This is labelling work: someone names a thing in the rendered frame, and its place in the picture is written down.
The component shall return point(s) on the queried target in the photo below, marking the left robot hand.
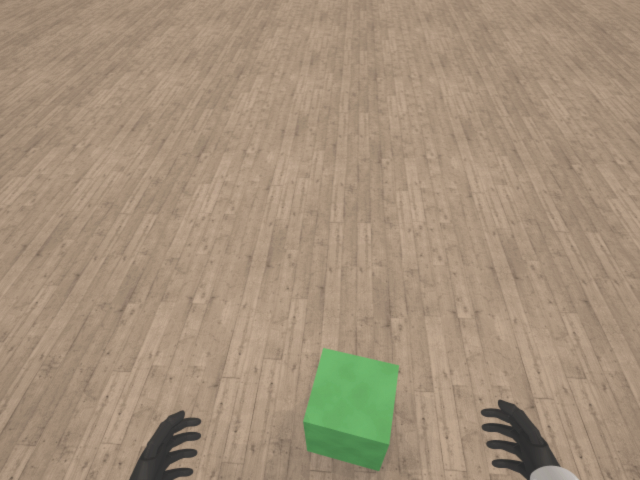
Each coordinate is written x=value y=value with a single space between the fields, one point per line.
x=156 y=457

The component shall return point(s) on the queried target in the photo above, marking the carton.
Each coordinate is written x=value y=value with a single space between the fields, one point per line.
x=350 y=409

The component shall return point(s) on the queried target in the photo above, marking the right robot hand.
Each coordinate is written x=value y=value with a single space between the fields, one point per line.
x=530 y=448

